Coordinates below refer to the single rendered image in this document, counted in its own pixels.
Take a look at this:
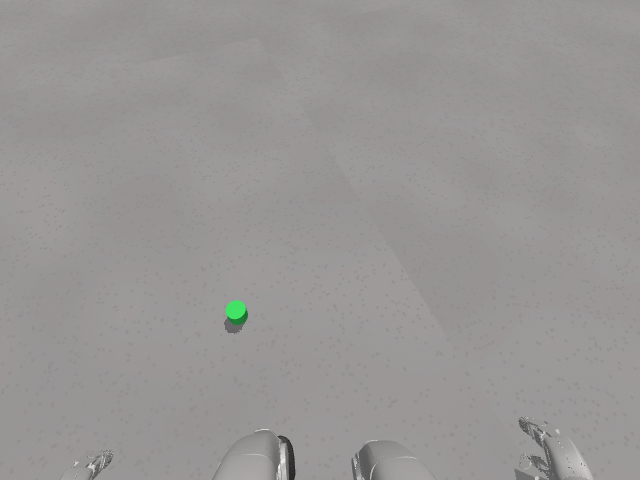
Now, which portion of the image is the right robot hand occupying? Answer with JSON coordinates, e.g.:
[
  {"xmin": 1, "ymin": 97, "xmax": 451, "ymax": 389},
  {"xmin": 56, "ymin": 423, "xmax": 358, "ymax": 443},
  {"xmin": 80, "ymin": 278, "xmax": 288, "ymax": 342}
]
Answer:
[{"xmin": 514, "ymin": 417, "xmax": 594, "ymax": 480}]

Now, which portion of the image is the left robot hand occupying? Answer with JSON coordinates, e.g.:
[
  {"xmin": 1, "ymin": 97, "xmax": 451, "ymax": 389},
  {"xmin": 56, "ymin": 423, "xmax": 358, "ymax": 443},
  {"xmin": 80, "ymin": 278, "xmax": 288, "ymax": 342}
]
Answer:
[{"xmin": 59, "ymin": 450, "xmax": 113, "ymax": 480}]

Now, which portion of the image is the left robot foot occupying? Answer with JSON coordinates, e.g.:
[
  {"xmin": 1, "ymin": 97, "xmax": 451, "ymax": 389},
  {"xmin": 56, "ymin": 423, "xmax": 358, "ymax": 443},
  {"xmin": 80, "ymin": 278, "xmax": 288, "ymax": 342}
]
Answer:
[{"xmin": 277, "ymin": 436, "xmax": 295, "ymax": 480}]

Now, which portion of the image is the tin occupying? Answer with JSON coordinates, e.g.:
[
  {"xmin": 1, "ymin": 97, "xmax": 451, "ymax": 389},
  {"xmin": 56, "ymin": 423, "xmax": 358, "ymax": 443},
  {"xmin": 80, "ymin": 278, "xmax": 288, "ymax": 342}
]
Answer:
[{"xmin": 226, "ymin": 300, "xmax": 248, "ymax": 325}]

